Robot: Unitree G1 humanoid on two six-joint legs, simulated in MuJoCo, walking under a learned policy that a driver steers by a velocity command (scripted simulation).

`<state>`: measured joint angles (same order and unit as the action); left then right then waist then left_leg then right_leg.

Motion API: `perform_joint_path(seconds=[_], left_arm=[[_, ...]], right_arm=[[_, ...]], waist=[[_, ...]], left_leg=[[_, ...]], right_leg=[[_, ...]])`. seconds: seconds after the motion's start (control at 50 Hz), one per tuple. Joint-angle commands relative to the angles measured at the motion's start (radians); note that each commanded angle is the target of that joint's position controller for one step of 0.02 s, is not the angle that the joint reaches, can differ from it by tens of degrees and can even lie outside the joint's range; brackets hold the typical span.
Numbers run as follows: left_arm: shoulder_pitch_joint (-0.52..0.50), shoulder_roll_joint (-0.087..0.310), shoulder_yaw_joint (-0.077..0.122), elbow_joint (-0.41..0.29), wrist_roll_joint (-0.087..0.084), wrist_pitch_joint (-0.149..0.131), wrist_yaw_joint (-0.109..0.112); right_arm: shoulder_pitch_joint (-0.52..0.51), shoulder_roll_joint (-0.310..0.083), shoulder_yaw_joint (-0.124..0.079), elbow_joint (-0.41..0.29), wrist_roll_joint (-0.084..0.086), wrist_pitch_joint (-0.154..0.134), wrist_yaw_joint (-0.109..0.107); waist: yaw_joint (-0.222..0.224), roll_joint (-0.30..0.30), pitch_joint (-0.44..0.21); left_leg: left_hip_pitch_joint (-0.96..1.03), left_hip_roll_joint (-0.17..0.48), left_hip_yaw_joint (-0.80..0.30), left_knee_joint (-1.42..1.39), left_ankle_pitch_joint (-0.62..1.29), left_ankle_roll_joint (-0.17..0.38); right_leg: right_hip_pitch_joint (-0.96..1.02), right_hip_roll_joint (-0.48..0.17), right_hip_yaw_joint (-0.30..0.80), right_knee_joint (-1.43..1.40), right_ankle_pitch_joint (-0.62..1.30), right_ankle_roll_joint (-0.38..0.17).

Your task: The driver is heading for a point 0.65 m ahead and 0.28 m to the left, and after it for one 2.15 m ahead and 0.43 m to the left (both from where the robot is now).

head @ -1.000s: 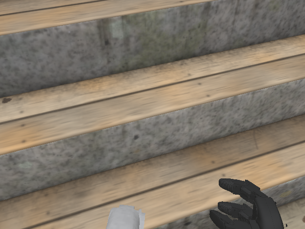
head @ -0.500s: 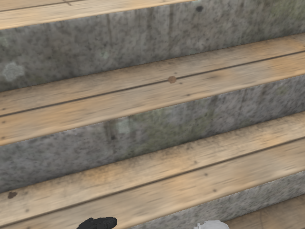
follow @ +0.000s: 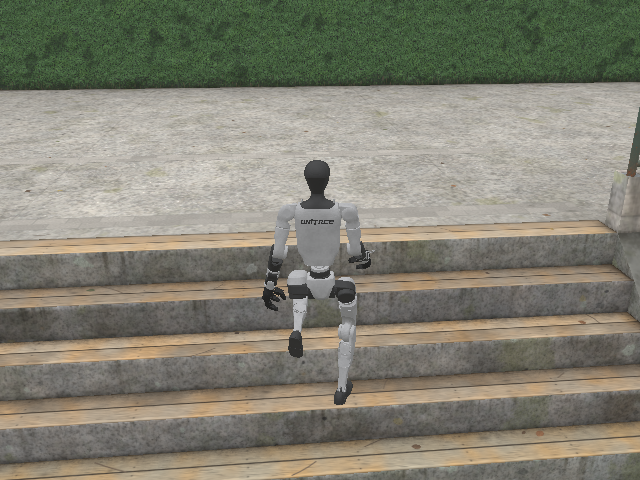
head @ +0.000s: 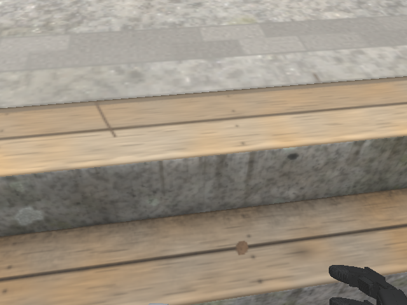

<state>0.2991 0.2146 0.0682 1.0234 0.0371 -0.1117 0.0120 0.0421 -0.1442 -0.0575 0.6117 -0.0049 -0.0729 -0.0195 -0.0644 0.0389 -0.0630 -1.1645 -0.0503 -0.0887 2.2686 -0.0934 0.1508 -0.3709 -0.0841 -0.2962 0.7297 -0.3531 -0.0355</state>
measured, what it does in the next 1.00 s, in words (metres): climbs, turning left: left foot 0.20 m higher, then right foot 0.21 m higher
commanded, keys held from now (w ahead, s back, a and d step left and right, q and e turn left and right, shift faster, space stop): w+q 1.00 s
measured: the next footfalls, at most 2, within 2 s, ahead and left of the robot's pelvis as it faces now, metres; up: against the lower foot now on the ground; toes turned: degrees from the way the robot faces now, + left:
left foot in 0.22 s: +0.25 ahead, +0.12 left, +0.20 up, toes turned +8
right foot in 0.76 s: +0.53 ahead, +0.01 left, +0.41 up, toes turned +19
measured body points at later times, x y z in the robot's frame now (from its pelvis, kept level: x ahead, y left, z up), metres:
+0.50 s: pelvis +0.22 +0.06 +0.21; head +0.22 +0.08 +0.66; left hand +0.43 +0.28 +0.18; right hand +0.31 -0.17 +0.08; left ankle +0.21 +0.11 -0.50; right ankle +0.27 -0.06 -0.19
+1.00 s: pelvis +0.42 +0.11 +0.40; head +0.41 +0.12 +0.85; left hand +0.34 +0.37 +0.26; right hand +0.73 +0.05 +0.37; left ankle +0.40 +0.27 -0.08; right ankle +0.49 +0.00 -0.30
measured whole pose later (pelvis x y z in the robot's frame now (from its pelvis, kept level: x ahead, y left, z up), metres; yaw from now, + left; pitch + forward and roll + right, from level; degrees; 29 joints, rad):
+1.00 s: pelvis +0.42 +0.11 +0.40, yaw +32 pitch +2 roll -3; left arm 0.27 0.22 0.08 0.97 0.03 -0.09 0.03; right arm 0.05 -0.15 -0.04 0.53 -0.03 -0.04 0.01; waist -0.05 0.04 -0.05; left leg -1.12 -0.02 -0.15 1.88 -0.01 0.11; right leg -0.39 -0.10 -0.22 0.80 -0.42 0.01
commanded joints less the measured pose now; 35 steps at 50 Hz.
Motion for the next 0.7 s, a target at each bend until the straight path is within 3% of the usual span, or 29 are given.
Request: perform_joint_path(seconds=[0.02, 0.06, 0.08, 0.1, 0.12, 0.14, 0.16, 0.18, 0.2, 0.22, 0.24, 0.26, 0.28, 0.3, 0.34, 0.36, 0.38, 0.4, 0.44, 0.46, 0.5, 0.54, 0.56, 0.6, 0.62, 0.64, 0.66, 0.68, 0.7], left_arm=[[-0.008, 0.003, -0.025, 0.0, -0.005, -0.061, -0.024], [-0.005, 0.041, -0.017, 0.001, -0.011, -0.064, -0.026], [0.009, 0.049, -0.014, -0.001, -0.011, -0.05, -0.023], [0.047, 0.045, -0.015, 0.005, -0.014, -0.045, -0.011], [0.109, 0.117, -0.002, 0.001, -0.023, -0.041, 0.007], [0.087, 0.117, -0.001, -0.01, -0.041, -0.028, 0.016], [0.053, 0.118, -0.008, -0.056, -0.078, -0.022, 0.03], [0.11, 0.196, 0.003, -0.074, -0.086, -0.021, 0.045], [0.083, 0.28, 0.028, -0.089, -0.095, -0.028, 0.03], [0.025, 0.313, 0.04, -0.147, -0.121, -0.025, -0.003], [0.018, 0.282, 0.044, -0.2, -0.083, -0.035, -0.034], [-0.065, 0.179, 0.03, -0.318, -0.048, -0.043, -0.089], [-0.177, 0.097, 0.027, -0.396, 0.013, -0.035, -0.109], [-0.204, -0.047, -0.006, -0.461, 0.052, -0.029, -0.094], [-0.221, -0.135, -0.056, -0.512, 0.065, -0.011, -0.038], [-0.167, -0.155, -0.078, -0.512, 0.067, -0.012, -0.021], [-0.104, -0.147, -0.083, -0.489, 0.058, -0.009, -0.014], [-0.105, -0.147, -0.09, -0.487, 0.05, 0.0, -0.01], [-0.177, -0.158, -0.106, -0.509, 0.045, 0.014, -0.005], [-0.223, -0.173, -0.112, -0.509, 0.038, 0.021, 0.005], [-0.33, -0.186, -0.125, -0.555, 0.032, 0.028, 0.017], [-0.443, -0.21, -0.14, -0.605, 0.029, 0.037, 0.025], [-0.522, -0.228, -0.157, -0.644, 0.042, 0.046, 0.023], [-0.652, -0.21, -0.156, -0.715, 0.032, 0.054, 0.014], [-0.715, -0.213, -0.165, -0.74, 0.019, 0.063, 0.004], [-0.653, -0.246, -0.167, -0.711, 0.021, 0.072, 0.0], [-0.521, -0.208, -0.152, -0.653, 0.0, 0.066, -0.006], [-0.383, -0.171, -0.127, -0.596, -0.001, 0.061, -0.001], [-0.252, -0.1, -0.09, -0.576, -0.034, 0.07, 0.013]], right_arm=[[0.033, 0.106, 0.055, -0.065, 0.013, 0.043, -0.038], [-0.083, 0.078, 0.057, -0.123, 0.004, 0.057, -0.039], [-0.115, 0.065, 0.061, -0.138, 0.002, 0.061, -0.033], [-0.157, 0.04, 0.058, -0.145, -0.002, 0.067, -0.024], [-0.212, 0.052, 0.075, -0.173, 0.011, 0.081, -0.006], [-0.199, 0.071, 0.089, -0.162, 0.017, 0.087, 0.002], [-0.127, 0.029, 0.075, -0.104, 0.032, 0.086, 0.004], [0.001, 0.05, 0.075, -0.051, 0.032, 0.093, -0.003], [0.213, 0.018, 0.065, -0.011, 0.017, 0.081, -0.008], [0.318, -0.055, 0.041, 0.017, -0.012, 0.064, -0.002], [0.321, -0.137, 0.001, 0.009, -0.012, 0.071, 0.013], [0.255, -0.272, -0.043, 0.03, -0.013, 0.096, -0.012], [0.158, -0.332, -0.092, -0.024, -0.027, 0.118, -0.019], [0.031, -0.272, -0.069, -0.031, -0.038, 0.109, -0.012], [0.109, -0.141, -0.035, 0.129, -0.02, 0.048, -0.006], [0.124, -0.071, -0.014, 0.185, -0.016, 0.018, 0.007], [0.136, -0.039, -0.006, 0.199, -0.016, 0.005, 0.012], [0.163, -0.049, -0.009, 0.218, -0.012, -0.006, 0.015], [0.254, -0.071, -0.007, 0.248, -0.007, -0.023, 0.021], [0.329, -0.07, -0.008, 0.27, -0.014, -0.029, 0.021], [0.398, -0.089, -0.006, 0.284, -0.013, -0.046, 0.021], [0.441, -0.102, -0.009, 0.297, -0.026, -0.062, 0.027], [0.483, -0.092, -0.008, 0.31, -0.01, -0.063, 0.028], [0.483, -0.097, -0.014, 0.308, -0.022, -0.053, 0.002], [0.505, -0.121, -0.029, 0.3, 0.007, -0.037, -0.027], [0.507, -0.09, -0.028, 0.312, -0.005, -0.018, -0.044], [0.41, -0.099, -0.031, 0.259, 0.018, -0.013, -0.046], [0.321, -0.138, -0.042, 0.21, 0.017, -0.021, -0.043], [0.321, -0.202, -0.068, 0.192, 0.026, -0.048, -0.034]], waist=[[-0.058, -0.06, 0.175], [-0.072, 0.011, 0.179], [-0.064, 0.01, 0.163], [-0.025, -0.011, 0.133], [0.013, -0.094, 0.078], [0.01, -0.126, 0.061], [0.009, -0.087, -0.004], [-0.011, -0.16, -0.123], [-0.083, -0.237, -0.253], [-0.116, -0.246, -0.388], [-0.105, -0.246, -0.406], [-0.031, 0.062, -0.356], [-0.042, 0.043, -0.333], [0.027, 0.027, -0.253], [0.097, -0.073, 0.024], [0.138, -0.102, 0.084], [0.157, -0.106, 0.111], [0.15, -0.081, 0.125], [0.117, -0.08, 0.132], [0.072, -0.038, 0.1], [0.036, -0.036, 0.105], [-0.001, 0.02, 0.107], [-0.015, -0.009, 0.121], [-0.044, 0.032, 0.133], [-0.072, 0.046, 0.093], [-0.041, 0.075, 0.025], [0.039, 0.039, -0.028], [0.103, 0.044, -0.18], [0.169, 0.087, -0.316]], left_leg=[[-0.226, 0.009, -0.041, 0.236, -0.171, 0.022], [-0.186, 0.022, -0.001, 0.031, -0.17, 0.035], [-0.137, 0.035, 0.062, -0.181, -0.167, 0.029], [-0.094, 0.039, 0.125, -0.298, -0.151, 0.022], [0.019, 0.08, 0.252, -0.468, -0.199, 0.028], [0.204, 0.088, 0.299, -0.652, -0.265, 0.035], [0.433, 0.024, 0.362, -0.814, -0.34, 0.029], [0.504, -0.027, 0.391, -0.798, -0.447, 0.026], [0.595, -0.038, 0.343, -0.878, -0.474, 0.049], [0.752, -0.117, 0.234, -1.06, -0.501, 0.04], [0.837, -0.116, 0.005, -1.28, -0.514, 0.053], [0.948, 0.083, -0.617, -1.65, -0.853, 0.156], [0.93, 0.163, -1.034, -1.98, -1.149, 0.177], [0.831, 0.192, -0.973, -1.986, -0.994, 0.112], [0.647, 0.138, -0.656, -1.824, -0.723, 0.012], [0.588, 0.087, -0.527, -1.78, -0.604, 0.014], [0.594, 0.058, -0.423, -1.777, -0.493, -0.002], [0.621, 0.046, -0.339, -1.776, -0.362, 0.004], [0.697, 0.07, -0.325, -1.797, -0.259, 0.018], [0.764, 0.095, -0.351, -1.812, -0.212, 0.055], [0.854, 0.117, -0.376, -1.882, -0.219, 0.049], [0.943, 0.142, -0.418, -1.929, -0.261, 0.058], [0.911, 0.099, -0.393, -1.967, -0.302, 0.032], [0.881, 0.111, -0.415, -2.107, -0.158, 0.088], [0.901, 0.159, -0.396, -2.264, 0.017, 0.12], [0.93, 0.166, -0.331, -2.251, 0.208, 0.135], [0.853, 0.124, -0.158, -2.203, 0.619, 0.089], [0.818, 0.141, -0.111, -2.065, 1.252, 0.081], [0.911, 0.153, -0.162, -1.913, 1.575, 0.088]], right_leg=[[-0.018, -0.288, 0.221, -0.574, 0.11, -0.11], [-0.008, -0.208, 0.097, -0.622, 0.132, -0.071], [0.01, -0.148, 0.022, -0.635, 0.108, -0.054], [0.049, -0.123, 0.0, -0.658, 0.155, -0.071], [0.105, -0.163, -0.02, -0.813, 0.284, -0.122], [0.094, -0.141, -0.065, -0.857, 0.391, -0.152], [0.099, -0.13, -0.097, -0.744, 1.042, -0.186], [0.254, -0.198, -0.075, -0.59, 1.643, -0.231], [0.418, -0.271, -0.057, -0.347, 1.979, -0.229], [0.447, -0.267, -0.012, -0.079, 2.068, -0.233], [0.364, -0.244, 0.067, 0.135, 1.677, -0.184], [-0.098, -0.042, 0.116, 0.458, 0.694, -0.108], [-0.368, 0.109, 0.345, 1.023, 0.289, -0.043], [-0.498, 0.102, 0.452, 1.392, 0.351, -0.029], [-0.662, 0.076, 0.415, 1.484, 0.427, -0.052], [-0.681, 0.072, 0.398, 1.475, 0.422, -0.07], [-0.694, 0.068, 0.392, 1.424, 0.428, -0.069], [-0.728, 0.063, 0.375, 1.39, 0.423, -0.062], [-0.849, 0.041, 0.349, 1.395, 0.359, -0.05], [-0.928, 0.056, 0.302, 1.553, 0.307, -0.054], [-1.069, 0.039, 0.281, 1.589, 0.222, -0.05], [-1.235, 0.034, 0.273, 1.741, 0.08, -0.056], [-1.194, 0.02, 0.258, 1.565, 0.081, -0.057], [-1.113, 0.021, 0.225, 1.409, 0.051, -0.049], [-0.959, 0.015, 0.182, 1.182, 0.004, -0.056], [-0.821, 0.009, 0.171, 1.165, 0.029, -0.076], [-0.488, 0.04, 0.122, 0.855, -0.057, -0.099], [-0.181, 0.102, 0.105, 0.801, -0.135, -0.123], [-0.011, 0.131, 0.158, 0.669, -0.17, -0.1]])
